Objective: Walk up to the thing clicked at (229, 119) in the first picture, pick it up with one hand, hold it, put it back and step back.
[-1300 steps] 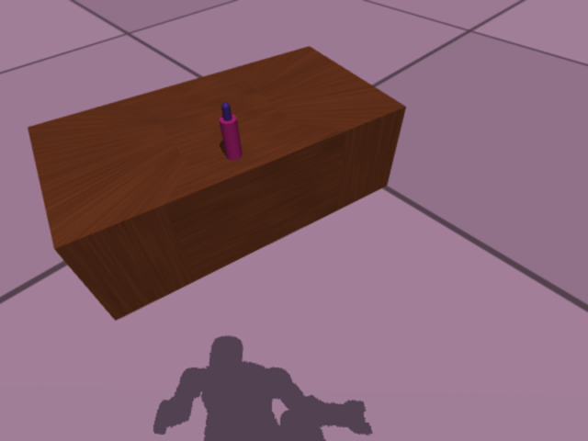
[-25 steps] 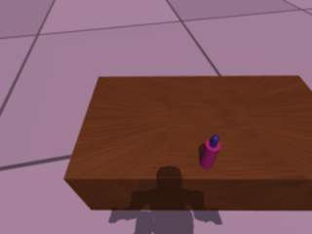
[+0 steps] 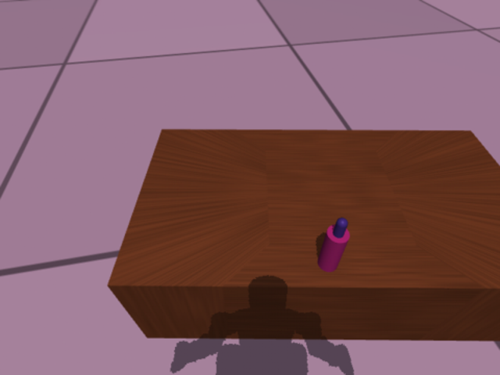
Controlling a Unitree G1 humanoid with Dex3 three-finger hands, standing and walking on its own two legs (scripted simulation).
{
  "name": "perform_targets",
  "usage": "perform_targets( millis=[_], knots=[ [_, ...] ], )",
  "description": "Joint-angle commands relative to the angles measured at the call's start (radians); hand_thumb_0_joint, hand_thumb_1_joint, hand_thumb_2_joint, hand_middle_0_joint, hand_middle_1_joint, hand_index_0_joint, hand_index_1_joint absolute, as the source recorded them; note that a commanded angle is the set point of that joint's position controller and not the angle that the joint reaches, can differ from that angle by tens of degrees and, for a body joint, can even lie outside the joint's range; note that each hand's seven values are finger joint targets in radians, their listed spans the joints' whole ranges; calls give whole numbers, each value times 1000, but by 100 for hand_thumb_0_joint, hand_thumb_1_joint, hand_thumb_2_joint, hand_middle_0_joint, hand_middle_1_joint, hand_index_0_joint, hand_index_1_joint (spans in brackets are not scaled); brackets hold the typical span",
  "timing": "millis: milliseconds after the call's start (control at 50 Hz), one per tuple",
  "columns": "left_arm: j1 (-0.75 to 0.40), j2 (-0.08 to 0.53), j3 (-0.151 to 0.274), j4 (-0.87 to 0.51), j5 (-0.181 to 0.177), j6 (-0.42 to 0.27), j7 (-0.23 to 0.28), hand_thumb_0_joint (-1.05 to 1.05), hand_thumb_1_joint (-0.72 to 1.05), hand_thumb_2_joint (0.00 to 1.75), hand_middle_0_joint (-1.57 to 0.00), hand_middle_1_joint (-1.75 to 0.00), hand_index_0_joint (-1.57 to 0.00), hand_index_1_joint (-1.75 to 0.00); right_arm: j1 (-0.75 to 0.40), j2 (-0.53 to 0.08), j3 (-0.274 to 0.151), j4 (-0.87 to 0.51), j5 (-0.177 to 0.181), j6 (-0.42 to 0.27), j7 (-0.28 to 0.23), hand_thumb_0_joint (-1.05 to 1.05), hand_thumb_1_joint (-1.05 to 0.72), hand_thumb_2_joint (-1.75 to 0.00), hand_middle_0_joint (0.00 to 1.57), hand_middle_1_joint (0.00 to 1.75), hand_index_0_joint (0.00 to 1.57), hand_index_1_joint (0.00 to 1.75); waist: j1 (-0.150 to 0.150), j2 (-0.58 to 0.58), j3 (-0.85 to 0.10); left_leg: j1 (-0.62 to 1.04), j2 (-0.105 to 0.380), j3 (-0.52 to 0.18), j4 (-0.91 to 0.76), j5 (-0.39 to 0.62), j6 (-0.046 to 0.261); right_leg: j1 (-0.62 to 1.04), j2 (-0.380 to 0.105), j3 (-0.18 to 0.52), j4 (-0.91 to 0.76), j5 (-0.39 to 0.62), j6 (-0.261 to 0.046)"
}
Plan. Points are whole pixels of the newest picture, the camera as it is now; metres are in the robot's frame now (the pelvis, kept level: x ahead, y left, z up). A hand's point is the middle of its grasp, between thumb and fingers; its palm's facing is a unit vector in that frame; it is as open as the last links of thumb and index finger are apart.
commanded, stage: stand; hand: right
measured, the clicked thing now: (334, 243) +0.49 -0.20 -0.22
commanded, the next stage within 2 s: step back in 1.52 s
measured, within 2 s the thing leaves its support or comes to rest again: neither
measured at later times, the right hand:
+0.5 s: hand out of the picture +0.08 -0.24 -0.16, palm faces -0.03 +0.94 -0.34, open 7.4 cm
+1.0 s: hand out of the picture +0.09 -0.24 -0.16, palm faces -0.02 +0.94 -0.35, open 7.4 cm
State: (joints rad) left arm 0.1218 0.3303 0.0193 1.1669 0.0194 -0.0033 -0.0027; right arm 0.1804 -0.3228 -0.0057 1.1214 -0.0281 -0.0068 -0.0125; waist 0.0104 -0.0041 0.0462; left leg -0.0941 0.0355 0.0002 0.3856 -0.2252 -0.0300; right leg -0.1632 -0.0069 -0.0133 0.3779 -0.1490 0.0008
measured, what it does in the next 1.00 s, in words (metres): stands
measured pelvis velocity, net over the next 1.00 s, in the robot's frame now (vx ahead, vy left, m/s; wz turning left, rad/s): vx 0.03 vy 0.01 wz -0.01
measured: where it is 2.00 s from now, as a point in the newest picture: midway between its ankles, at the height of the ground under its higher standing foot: outside the picture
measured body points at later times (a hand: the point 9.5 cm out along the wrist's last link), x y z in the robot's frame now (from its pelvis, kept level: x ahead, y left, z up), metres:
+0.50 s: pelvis +0.02 +0.01 +0.00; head +0.02 +0.01 +0.45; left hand +0.08 +0.30 -0.14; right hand +0.08 -0.29 -0.13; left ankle -0.01 +0.14 -0.74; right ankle +0.04 -0.12 -0.74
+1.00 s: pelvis +0.03 +0.01 +0.00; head +0.03 +0.01 +0.45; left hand +0.10 +0.31 -0.13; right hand +0.09 -0.29 -0.13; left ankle -0.01 +0.14 -0.74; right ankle +0.04 -0.12 -0.74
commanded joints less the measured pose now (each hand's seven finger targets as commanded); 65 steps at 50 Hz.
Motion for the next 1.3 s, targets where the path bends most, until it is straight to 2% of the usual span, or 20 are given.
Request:
perform_targets(
  millis=[0,60,120,140,180,220,260,340,420,500,600,660,700,760,900,920,960,1280],
  knots=[
    [-56,197,27,-50,-2,-19,8,0,90,90,-20,-30,-20,-30,-35,-202,-37,-51,1,-19,-10,0,-90,-90,20,30,20,30,-4,-21,10,-89,71,-77,-114,-80,52,-3,-99,125,-115,-150,-17],
    [-61,205,27,-50,-1,-18,9,0,90,90,-20,-30,-20,-30,-33,-205,-38,-49,2,-16,-8,0,-90,-90,20,30,20,30,-8,-15,10,-100,70,-78,-116,-112,56,-11,-100,129,-121,-176,-16],
    [-57,204,24,-48,-3,-19,9,0,90,90,-20,-30,-20,-30,-37,-212,-39,-50,2,-18,-8,0,-90,-90,20,30,20,30,-7,-9,-7,-97,78,-84,-121,-92,58,6,-101,125,-103,-137,-18],
    [-57,197,23,-47,-4,-21,10,0,90,90,-20,-30,-20,-30,-36,-210,-37,-47,2,-20,-9,0,-90,-90,20,30,20,30,-6,9,-27,-96,87,-84,-121,-46,59,45,-107,122,-87,-59,-22],
    [-36,185,16,-40,-6,-24,9,0,90,90,-20,-30,-20,-30,-47,-212,-34,-46,6,-25,-9,0,-90,-90,20,30,20,30,1,19,-33,-79,86,-80,-117,9,56,52,-105,114,-82,-4,-18],
    [-46,194,17,-41,-6,-29,11,0,90,90,-20,-30,-20,-30,-40,-208,-31,-43,9,-27,-10,0,-90,-90,20,30,20,30,-7,-2,-59,-54,91,-74,-105,84,56,72,-115,115,-75,83,-21],
    [-49,202,16,-38,-9,-26,11,0,90,90,-20,-30,-20,-30,-42,-208,-27,-37,10,-26,-10,0,-90,-90,20,30,20,30,-6,13,-32,-66,86,-72,-120,45,55,58,-108,111,-80,36,-16],
    [-41,193,11,-34,-7,-24,12,0,90,90,-20,-30,-20,-30,-53,-218,-29,-38,12,-24,-10,0,-90,-90,20,30,20,30,-5,-1,-19,-46,89,-74,-115,79,53,39,-107,103,-83,42,-14],
    [-49,197,12,-39,-9,-28,13,0,90,90,-20,-30,-20,-30,-47,-218,-28,-34,14,-25,-10,0,-90,-90,20,30,20,30,-10,7,-55,-29,94,-68,-106,171,49,81,-118,102,-67,155,-15],
    [-52,198,12,-39,-11,-26,14,0,90,90,-20,-30,-20,-30,-58,-224,-29,-30,15,-25,-12,0,-90,-90,20,30,20,30,-7,12,-51,-30,94,-65,-112,169,46,91,-119,101,-75,158,-12],
    [-60,199,12,-44,-8,-27,15,0,90,90,-20,-30,-20,-30,-65,-225,-32,-32,15,-25,-12,0,-90,-90,20,30,20,30,-13,-9,-77,18,102,-59,-103,235,45,88,-124,95,-70,223,-15],
    [-63,201,15,-44,-12,-27,15,0,90,90,-20,-30,-20,-30,-76,-228,-32,-31,15,-24,-11,0,-90,-90,20,30,20,30,-10,5,-60,6,99,-56,-116,199,47,86,-124,99,-83,199,-12],
    [-65,200,15,-47,-11,-27,16,0,90,90,-20,-30,-20,-30,-79,-231,-33,-33,16,-25,-12,0,-90,-90,20,30,20,30,-10,6,-77,16,102,-56,-115,234,45,98,-124,92,-73,227,-14],
    [-70,202,16,-46,-12,-26,15,0,90,90,-20,-30,-20,-30,-79,-225,-32,-33,15,-24,-10,0,-90,-90,20,30,20,30,-11,-5,-56,0,98,-56,-126,186,42,91,-121,93,-85,186,-11],
    [-70,204,17,-53,-9,-28,16,0,90,90,-20,-30,-20,-30,-91,-229,-34,-36,15,-23,-8,0,-90,-90,20,30,20,30,-7,7,-50,-6,98,-59,-130,158,46,88,-126,99,-96,167,-10],
    [-66,210,17,-50,-10,-28,15,0,90,90,-20,-30,-20,-30,-88,-218,-31,-34,15,-22,-6,0,-90,-90,20,30,20,30,-8,-15,-44,-2,96,-60,-135,146,44,77,-122,95,-100,137,-11],
    [-73,210,18,-56,-9,-29,16,0,90,90,-20,-30,-20,-30,-85,-229,-34,-38,15,-23,-7,0,-90,-90,20,30,20,30,-14,1,-71,7,101,-59,-126,190,47,99,-128,97,-89,196,-15],
    [-60,220,18,-62,-12,-26,13,0,90,90,-20,-30,-20,-30,-71,-230,-35,-32,15,-26,-5,0,-90,-90,20,30,20,30,-14,2,-46,8,101,-60,-147,146,44,69,-123,100,-93,146,-20]
  ],
)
